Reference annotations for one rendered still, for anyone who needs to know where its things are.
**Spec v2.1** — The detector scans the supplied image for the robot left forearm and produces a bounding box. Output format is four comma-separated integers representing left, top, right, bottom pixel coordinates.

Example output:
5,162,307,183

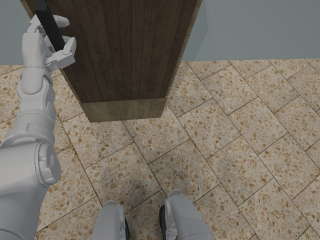
0,67,56,149

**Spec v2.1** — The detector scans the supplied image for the robot right foot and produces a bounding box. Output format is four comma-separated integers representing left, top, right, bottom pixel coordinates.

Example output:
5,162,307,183
159,205,176,240

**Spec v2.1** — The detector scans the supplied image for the cupboard door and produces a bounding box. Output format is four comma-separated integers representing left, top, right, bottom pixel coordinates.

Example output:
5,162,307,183
25,0,197,104

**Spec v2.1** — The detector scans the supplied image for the robot right thigh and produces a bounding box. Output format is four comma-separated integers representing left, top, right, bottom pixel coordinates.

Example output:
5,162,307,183
164,194,215,240

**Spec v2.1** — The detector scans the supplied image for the left robot hand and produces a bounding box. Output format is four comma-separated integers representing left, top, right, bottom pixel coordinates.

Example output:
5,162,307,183
21,14,77,76

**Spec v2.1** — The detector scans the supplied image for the handle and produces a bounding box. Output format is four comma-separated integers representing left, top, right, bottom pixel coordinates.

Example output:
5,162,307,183
34,0,65,52

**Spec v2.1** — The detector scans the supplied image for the robot left upper arm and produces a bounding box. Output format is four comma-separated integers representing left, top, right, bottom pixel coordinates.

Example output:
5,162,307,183
0,142,61,240

